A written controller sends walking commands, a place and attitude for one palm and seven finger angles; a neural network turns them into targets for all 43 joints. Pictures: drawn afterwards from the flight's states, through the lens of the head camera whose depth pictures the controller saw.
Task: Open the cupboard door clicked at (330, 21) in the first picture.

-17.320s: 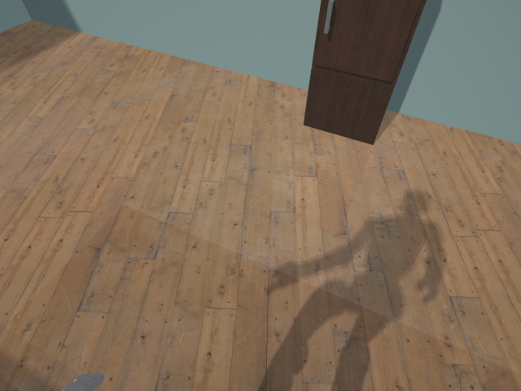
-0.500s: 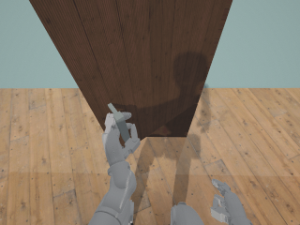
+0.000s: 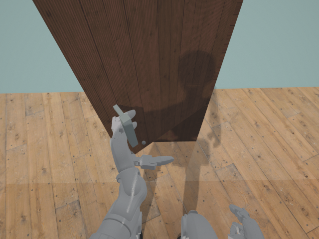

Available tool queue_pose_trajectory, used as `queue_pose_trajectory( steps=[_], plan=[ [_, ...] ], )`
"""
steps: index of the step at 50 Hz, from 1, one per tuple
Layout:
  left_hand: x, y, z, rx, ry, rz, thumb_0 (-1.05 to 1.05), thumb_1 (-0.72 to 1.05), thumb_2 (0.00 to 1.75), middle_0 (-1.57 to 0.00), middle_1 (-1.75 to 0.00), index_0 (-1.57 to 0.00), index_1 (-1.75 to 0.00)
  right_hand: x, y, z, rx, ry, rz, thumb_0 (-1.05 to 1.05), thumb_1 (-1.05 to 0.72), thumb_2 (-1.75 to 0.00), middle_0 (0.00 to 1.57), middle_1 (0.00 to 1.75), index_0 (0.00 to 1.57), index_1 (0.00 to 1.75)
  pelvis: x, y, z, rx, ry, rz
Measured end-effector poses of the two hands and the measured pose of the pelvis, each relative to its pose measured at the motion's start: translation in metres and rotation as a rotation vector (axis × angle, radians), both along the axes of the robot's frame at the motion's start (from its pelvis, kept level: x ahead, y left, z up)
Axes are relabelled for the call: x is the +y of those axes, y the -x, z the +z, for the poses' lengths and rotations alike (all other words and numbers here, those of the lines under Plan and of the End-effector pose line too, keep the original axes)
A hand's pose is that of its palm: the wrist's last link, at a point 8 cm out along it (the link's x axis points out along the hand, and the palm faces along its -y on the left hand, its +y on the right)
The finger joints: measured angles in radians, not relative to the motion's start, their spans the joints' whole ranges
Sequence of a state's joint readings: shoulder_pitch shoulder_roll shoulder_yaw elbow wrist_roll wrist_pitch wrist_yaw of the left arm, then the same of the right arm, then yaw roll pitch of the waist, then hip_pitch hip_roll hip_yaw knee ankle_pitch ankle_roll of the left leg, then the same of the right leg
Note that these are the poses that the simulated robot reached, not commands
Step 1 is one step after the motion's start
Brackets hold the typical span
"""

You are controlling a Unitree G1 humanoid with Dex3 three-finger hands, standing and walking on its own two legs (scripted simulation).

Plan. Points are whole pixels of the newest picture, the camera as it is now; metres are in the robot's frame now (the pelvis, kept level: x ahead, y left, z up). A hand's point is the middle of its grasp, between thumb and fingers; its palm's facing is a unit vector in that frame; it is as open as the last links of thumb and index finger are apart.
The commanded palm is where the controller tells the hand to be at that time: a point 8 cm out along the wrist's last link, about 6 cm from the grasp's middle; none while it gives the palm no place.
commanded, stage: open thumb and fingers to let go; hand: left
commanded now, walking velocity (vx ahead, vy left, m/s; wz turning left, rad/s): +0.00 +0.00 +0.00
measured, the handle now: (126, 127) +0.39 +0.10 +0.03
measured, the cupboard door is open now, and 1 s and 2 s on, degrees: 37 40 40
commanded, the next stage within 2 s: slide the hand sideways off the handle in 0.14 s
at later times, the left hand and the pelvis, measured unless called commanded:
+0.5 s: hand (140, 156) +0.31 +0.06 +0.01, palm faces -0.10 -1.00 +0.00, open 15.9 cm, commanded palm +0.28 +0.10 +0.01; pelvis -0.01 +0.03 -0.01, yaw +0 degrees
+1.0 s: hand (127, 175) +0.27 +0.08 +0.01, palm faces -0.05 -1.00 +0.00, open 16.1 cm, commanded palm +0.24 +0.15 +0.01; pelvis +0.00 +0.03 -0.01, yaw -1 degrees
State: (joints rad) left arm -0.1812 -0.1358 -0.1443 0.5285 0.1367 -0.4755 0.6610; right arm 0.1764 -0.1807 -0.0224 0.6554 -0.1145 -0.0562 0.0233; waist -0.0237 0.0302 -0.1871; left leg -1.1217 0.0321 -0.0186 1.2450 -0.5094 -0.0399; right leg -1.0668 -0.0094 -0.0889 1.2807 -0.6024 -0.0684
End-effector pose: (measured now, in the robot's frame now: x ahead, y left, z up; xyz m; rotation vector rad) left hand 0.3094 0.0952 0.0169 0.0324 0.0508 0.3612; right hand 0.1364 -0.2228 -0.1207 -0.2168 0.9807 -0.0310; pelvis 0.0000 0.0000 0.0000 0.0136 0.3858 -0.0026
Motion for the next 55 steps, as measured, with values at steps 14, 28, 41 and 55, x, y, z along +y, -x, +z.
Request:
queue_pose_trajectory(
  steps=[14,28,41,55],
  plan=[
    [0.006,0.003,0.0,0.002,-0.004,-0.038,-0.01,-0.5,0.3,-0.44,-0.65,-0.42,-0.73,0.018,-0.014,0.005,-0.059,-0.013,0.043,0.01,-0.91,-0.9,0.2,0.3,0.2,0.3,0.011,0.006,-0.003,-0.009,0.015,0.004],
    [0.016,0.016,-0.002,-0.04,0.053,-0.448,-0.01,-0.5,0.3,-0.22,-0.41,-0.23,-0.41,0.014,0.0,0.004,-0.027,-0.007,-0.032,0.01,-0.91,-0.9,0.2,0.3,0.2,0.3,0.029,0.009,-0.009,-0.013,0.022,-0.007],
    [0.025,0.044,-0.002,-0.027,0.039,-0.409,-0.01,-0.5,0.3,-0.18,-0.35,-0.2,-0.33,0.03,-0.017,0.011,-0.043,-0.031,-0.019,0.01,-0.91,-0.9,0.2,0.3,0.2,0.3,0.031,-0.002,-0.008,-0.01,0.018,-0.021],
    [0.052,0.07,0.0,-0.015,0.049,-0.391,-0.01,-0.5,0.3,-0.19,-0.32,-0.21,-0.33,0.029,-0.056,0.017,-0.151,-0.028,0.014,0.01,-0.91,-0.9,0.2,0.3,0.2,0.3,0.023,-0.006,-0.012,-0.011,0.019,-0.008]
  ],
)
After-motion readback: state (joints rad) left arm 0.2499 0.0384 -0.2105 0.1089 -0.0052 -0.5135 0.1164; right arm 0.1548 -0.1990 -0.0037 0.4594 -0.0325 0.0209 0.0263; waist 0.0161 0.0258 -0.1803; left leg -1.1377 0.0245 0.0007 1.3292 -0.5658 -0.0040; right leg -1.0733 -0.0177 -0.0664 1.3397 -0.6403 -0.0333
